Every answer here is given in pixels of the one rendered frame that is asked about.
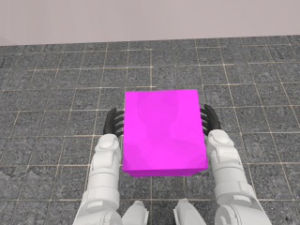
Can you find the robot right upper arm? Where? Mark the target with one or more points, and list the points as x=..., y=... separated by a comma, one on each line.
x=233, y=214

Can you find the robot right shin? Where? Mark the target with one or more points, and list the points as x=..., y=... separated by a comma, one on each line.
x=182, y=201

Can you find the robot shin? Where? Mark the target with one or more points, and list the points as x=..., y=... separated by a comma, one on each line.
x=182, y=201
x=139, y=203

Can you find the robot left upper arm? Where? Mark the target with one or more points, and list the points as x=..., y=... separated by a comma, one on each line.
x=104, y=217

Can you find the right robot forearm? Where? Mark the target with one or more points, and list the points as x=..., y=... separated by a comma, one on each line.
x=231, y=183

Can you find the robot left shin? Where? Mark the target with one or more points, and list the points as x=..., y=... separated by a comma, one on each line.
x=139, y=203

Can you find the robot left hand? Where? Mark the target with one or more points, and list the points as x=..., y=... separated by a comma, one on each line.
x=110, y=123

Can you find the robot right hand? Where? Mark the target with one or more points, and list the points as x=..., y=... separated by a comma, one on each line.
x=211, y=119

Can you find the carton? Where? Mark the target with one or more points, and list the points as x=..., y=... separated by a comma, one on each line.
x=163, y=133

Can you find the left robot forearm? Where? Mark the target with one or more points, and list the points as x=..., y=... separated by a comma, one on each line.
x=102, y=187

